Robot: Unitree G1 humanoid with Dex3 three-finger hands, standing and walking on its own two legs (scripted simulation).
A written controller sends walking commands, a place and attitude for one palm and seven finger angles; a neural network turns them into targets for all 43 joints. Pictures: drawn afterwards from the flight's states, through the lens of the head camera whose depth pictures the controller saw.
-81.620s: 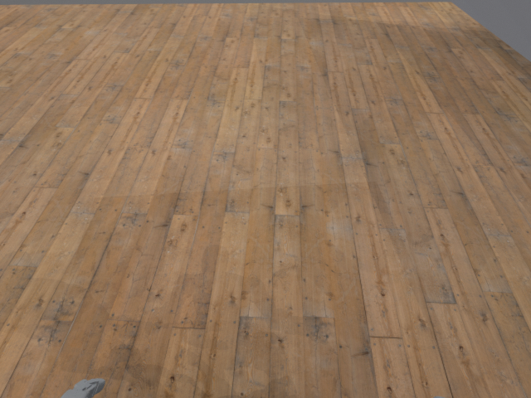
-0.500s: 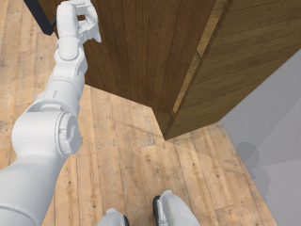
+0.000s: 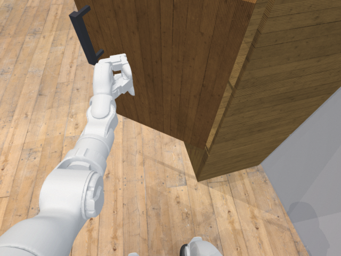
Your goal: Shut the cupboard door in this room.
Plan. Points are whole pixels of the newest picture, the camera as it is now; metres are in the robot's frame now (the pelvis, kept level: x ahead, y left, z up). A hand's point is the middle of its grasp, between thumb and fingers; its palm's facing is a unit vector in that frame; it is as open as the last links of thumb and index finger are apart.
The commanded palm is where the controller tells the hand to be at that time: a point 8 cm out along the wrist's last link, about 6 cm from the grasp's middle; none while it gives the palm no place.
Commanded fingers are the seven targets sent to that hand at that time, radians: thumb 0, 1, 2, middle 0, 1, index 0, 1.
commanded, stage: pull the fist back off the door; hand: left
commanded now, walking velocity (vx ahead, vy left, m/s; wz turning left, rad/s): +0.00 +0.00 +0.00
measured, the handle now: (89, 36) +0.67 +0.17 +0.10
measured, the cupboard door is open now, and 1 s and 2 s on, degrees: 49 49 49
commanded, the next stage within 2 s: draw the hand back to the body in 0.10 s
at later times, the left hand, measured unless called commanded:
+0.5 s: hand (106, 96) +0.44 +0.11 +0.11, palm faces -0.01 -1.00 -0.03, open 3.1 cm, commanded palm +0.39 +0.16 +0.13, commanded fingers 0.00 0.90 0.90 -1.30 -1.50 -1.30 -1.50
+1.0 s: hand (31, 160) +0.29 +0.20 +0.16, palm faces +0.21 -0.95 -0.24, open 3.3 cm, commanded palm +0.25 +0.25 +0.17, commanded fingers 0.00 0.90 0.90 -0.75 -0.90 -0.75 -0.90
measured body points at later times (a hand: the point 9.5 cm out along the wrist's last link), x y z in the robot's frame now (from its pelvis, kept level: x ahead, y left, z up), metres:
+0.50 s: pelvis +0.00 +0.01 +0.01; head +0.05 -0.01 +0.46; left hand +0.44 +0.16 +0.12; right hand +0.03 -0.24 -0.12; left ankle -0.03 +0.12 -0.71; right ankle +0.03 -0.09 -0.71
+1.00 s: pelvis +0.01 +0.01 +0.04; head -0.01 -0.01 +0.49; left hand +0.27 +0.25 +0.17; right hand +0.22 -0.19 -0.04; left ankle -0.03 +0.12 -0.71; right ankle +0.03 -0.09 -0.71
